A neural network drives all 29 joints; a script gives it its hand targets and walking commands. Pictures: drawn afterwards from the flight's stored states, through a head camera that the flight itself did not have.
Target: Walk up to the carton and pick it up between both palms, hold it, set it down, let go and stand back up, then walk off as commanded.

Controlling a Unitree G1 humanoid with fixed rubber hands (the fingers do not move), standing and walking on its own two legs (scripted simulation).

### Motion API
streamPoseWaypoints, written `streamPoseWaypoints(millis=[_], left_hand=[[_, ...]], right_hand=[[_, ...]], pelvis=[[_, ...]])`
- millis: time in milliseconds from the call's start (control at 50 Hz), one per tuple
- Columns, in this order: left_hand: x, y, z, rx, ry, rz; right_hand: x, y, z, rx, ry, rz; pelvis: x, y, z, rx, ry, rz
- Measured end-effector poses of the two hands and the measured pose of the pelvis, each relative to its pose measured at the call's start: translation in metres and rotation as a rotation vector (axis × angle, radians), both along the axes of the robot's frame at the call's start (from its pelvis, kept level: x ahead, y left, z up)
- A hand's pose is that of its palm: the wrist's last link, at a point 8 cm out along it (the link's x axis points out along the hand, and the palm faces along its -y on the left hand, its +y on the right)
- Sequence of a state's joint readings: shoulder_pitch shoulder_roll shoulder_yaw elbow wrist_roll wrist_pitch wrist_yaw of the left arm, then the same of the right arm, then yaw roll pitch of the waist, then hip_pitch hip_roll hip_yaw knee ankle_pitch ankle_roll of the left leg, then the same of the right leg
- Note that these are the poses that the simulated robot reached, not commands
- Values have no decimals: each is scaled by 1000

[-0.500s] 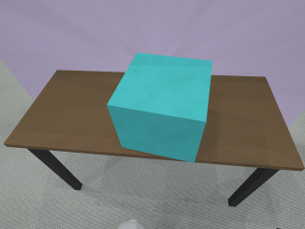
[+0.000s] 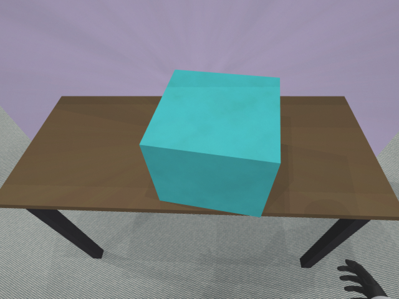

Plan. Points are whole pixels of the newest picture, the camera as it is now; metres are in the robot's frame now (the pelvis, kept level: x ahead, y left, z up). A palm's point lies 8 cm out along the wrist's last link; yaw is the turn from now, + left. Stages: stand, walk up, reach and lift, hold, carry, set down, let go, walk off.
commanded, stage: walk up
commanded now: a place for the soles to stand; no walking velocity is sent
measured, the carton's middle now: (216, 142) +0.49 -0.02 +0.00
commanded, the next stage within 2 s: reach and lift in 1.66 s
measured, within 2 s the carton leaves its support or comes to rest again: neither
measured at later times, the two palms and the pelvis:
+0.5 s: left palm out of the picture +0.12 +0.34 -0.07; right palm out of the picture +0.10 -0.30 -0.08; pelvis +0.00 +0.02 +0.02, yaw -3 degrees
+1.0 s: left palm out of the picture +0.12 +0.31 -0.08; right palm out of the picture +0.09 -0.36 -0.07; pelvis +0.01 -0.01 +0.02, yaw -3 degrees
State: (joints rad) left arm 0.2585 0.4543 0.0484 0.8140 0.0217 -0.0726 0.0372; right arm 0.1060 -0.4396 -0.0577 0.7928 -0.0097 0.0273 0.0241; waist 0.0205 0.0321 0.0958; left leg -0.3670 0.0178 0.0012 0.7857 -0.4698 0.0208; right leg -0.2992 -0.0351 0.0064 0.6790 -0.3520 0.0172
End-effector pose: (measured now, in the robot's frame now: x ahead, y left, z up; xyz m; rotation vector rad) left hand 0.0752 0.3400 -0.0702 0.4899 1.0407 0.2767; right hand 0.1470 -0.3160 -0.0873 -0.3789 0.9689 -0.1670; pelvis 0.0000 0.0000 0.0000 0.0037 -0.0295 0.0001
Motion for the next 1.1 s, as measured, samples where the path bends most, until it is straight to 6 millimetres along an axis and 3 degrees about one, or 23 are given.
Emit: streamPoseWaypoints(millis=[120,300,700,920,1100], left_hand=[[21,19,-2,-24,-20,-8],[34,7,-7,-79,-3,-59],[41,-5,-3,-102,69,-20],[33,-22,-11,-116,118,-5],[56,-32,-10,-134,68,-32]], right_hand=[[-31,11,0,-22,37,-31],[-51,15,5,-11,48,-86],[-43,3,12,-16,101,-114],[-53,-39,18,-95,113,-133],[-61,-36,15,-92,120,-131]], pelvis=[[-3,17,1,7,-6,-17],[-7,22,8,0,-4,-36],[3,14,23,5,3,-44],[3,-7,17,4,12,-48],[7,-9,16,5,11,-55]])
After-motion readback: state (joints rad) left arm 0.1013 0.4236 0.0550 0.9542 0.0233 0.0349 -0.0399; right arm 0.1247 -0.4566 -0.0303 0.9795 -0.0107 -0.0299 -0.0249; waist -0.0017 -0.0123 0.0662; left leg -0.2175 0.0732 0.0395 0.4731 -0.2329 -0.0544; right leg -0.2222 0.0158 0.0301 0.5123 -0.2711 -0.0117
